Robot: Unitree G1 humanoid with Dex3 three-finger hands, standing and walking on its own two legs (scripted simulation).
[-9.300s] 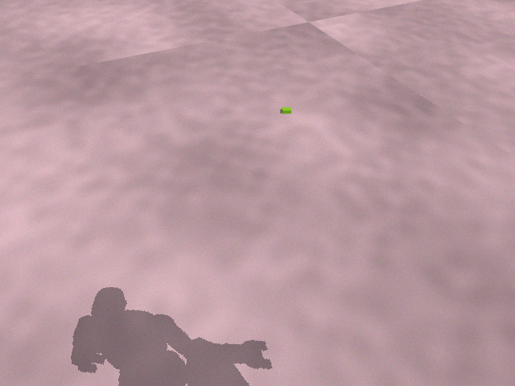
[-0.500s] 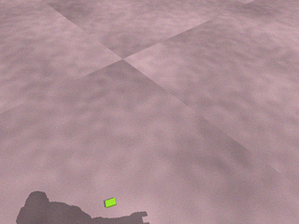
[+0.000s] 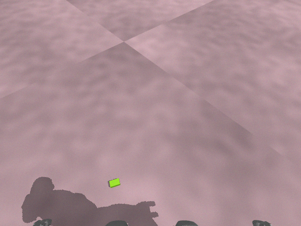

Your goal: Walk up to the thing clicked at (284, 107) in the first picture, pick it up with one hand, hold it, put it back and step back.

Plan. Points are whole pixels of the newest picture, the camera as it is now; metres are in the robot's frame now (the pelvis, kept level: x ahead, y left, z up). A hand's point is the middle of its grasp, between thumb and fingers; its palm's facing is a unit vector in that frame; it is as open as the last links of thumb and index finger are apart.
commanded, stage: walk up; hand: left
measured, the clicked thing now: (114, 183) +0.42 +0.21 -0.75
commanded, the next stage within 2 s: stand in 1.64 s
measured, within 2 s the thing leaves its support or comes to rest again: neither
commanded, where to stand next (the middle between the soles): +0.03 -0.02 m, yaw -2 degrees
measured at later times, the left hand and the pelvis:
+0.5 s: hand out of the picture +0.08 +0.26 -0.15, palm faces -0.06 -0.93 -0.36, open 7.4 cm; pelvis -0.01 +0.01 +0.01, yaw -3 degrees
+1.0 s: hand out of the picture +0.08 +0.24 -0.14, palm faces -0.05 -0.95 -0.31, open 7.4 cm; pelvis -0.02 +0.00 +0.02, yaw -4 degrees
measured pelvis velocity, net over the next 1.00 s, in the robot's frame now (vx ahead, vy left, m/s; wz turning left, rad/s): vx -0.02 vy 0.00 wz -0.06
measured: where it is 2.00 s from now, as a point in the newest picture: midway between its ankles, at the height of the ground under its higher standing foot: outside the picture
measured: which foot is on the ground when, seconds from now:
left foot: up 0.00-0.04, down 0.06-1.00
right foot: down 0.00-0.08, up 0.10-0.34, down 0.36-1.00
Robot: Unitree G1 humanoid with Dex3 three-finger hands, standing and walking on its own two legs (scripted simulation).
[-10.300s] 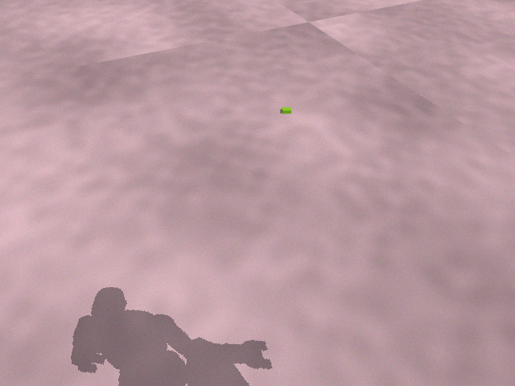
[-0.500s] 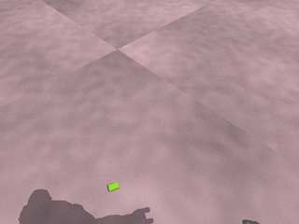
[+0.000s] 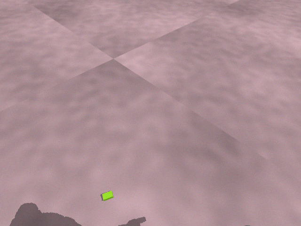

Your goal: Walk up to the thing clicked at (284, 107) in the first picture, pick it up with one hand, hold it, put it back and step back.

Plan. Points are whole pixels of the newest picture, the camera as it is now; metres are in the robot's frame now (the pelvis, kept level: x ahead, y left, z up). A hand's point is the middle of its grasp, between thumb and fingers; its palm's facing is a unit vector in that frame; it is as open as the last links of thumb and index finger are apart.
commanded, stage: walk up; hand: left
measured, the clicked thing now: (107, 195) +0.43 +0.24 -0.77
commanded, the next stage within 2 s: stand in 0.64 s
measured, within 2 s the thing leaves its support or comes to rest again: neither
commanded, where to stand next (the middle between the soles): +0.05 -0.01 m, yaw +2 degrees
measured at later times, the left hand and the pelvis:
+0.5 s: hand out of the picture +0.09 +0.26 -0.16, palm faces -0.01 -0.95 -0.33, open 7.4 cm; pelvis +0.00 +0.01 +0.00, yaw -1 degrees
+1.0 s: hand out of the picture +0.06 +0.27 -0.15, palm faces -0.02 -0.94 -0.35, open 7.4 cm; pelvis -0.01 +0.02 +0.00, yaw +0 degrees
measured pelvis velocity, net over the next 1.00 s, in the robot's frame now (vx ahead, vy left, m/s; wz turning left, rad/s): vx -0.01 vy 0.02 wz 0.00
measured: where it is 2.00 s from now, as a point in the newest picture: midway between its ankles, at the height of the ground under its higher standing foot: outside the picture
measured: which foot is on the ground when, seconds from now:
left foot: down 0.00-1.00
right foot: down 0.00-1.00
